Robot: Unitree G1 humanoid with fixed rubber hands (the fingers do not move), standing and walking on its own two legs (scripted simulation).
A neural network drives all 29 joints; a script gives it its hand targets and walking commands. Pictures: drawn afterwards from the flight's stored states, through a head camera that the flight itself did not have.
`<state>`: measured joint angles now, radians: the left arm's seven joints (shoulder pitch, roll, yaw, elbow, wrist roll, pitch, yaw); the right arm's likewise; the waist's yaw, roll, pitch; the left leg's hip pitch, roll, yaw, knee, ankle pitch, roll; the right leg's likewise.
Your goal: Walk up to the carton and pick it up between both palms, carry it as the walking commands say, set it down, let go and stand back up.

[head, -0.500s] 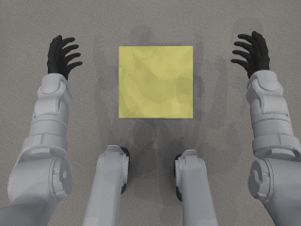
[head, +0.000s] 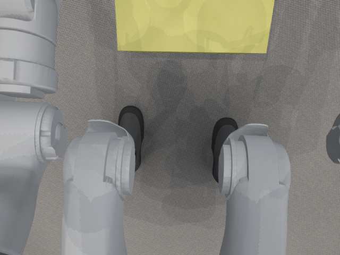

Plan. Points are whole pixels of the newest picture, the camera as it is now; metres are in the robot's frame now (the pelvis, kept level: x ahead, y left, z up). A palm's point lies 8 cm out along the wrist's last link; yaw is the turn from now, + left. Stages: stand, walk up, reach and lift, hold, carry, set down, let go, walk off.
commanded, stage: reach and lift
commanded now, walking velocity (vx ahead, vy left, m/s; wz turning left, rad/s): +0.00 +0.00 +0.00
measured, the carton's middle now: out of the picture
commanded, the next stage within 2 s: none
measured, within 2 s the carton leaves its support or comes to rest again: neither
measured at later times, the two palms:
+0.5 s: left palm out of the picture +0.57 +0.20 -0.22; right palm out of the picture +0.55 -0.24 -0.24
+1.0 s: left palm out of the picture +0.58 +0.17 -0.22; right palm out of the picture +0.56 -0.23 -0.23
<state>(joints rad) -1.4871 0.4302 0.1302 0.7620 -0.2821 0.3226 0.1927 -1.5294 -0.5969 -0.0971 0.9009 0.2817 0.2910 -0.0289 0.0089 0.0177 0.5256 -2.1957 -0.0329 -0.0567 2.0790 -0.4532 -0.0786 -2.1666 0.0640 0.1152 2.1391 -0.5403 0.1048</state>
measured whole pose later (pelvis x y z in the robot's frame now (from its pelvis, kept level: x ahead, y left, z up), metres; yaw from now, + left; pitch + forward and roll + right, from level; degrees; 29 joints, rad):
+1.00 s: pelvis +0.02 +0.00 -0.04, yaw -1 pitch +32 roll +1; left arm -1.54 0.41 0.03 1.20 -0.36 0.02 0.13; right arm -1.48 -0.51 0.05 1.13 0.30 0.03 -0.05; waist 0.00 0.05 0.52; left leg -2.27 0.00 -0.05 2.25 -0.54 -0.06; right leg -2.24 -0.01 0.07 2.30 -0.62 0.05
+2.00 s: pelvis +0.02 +0.00 -0.04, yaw -1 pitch +31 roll +0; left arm -1.56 0.36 0.09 1.20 -0.30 0.07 0.17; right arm -1.54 -0.45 0.09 1.17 0.29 0.12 -0.08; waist -0.02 0.07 0.52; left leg -2.26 -0.02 -0.06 2.26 -0.54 -0.06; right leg -2.23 -0.02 0.07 2.31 -0.62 0.05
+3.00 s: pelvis +0.00 +0.00 +0.02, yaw -2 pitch +27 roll +1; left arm -1.32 0.17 0.32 0.63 -0.13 0.30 0.29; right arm -1.38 -0.37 -0.12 0.74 0.11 0.37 -0.20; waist 0.01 0.08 0.53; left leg -2.02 -0.09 -0.09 2.07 -0.53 -0.11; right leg -2.01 0.06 0.10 2.11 -0.57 0.09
